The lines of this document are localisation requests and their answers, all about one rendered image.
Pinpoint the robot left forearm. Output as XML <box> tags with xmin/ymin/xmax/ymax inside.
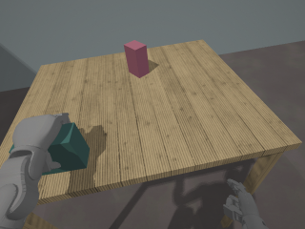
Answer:
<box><xmin>0</xmin><ymin>145</ymin><xmax>47</xmax><ymax>229</ymax></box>

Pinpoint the table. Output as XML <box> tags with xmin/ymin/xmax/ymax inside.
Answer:
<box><xmin>0</xmin><ymin>39</ymin><xmax>302</xmax><ymax>229</ymax></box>

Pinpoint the robot right hand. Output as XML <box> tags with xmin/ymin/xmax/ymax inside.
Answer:
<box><xmin>223</xmin><ymin>178</ymin><xmax>260</xmax><ymax>223</ymax></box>

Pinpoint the robot right forearm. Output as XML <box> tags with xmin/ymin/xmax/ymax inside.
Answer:
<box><xmin>241</xmin><ymin>215</ymin><xmax>269</xmax><ymax>229</ymax></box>

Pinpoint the sponge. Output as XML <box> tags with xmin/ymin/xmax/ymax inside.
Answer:
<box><xmin>9</xmin><ymin>122</ymin><xmax>90</xmax><ymax>176</ymax></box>

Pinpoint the robot left hand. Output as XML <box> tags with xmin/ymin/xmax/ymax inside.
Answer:
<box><xmin>12</xmin><ymin>113</ymin><xmax>71</xmax><ymax>173</ymax></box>

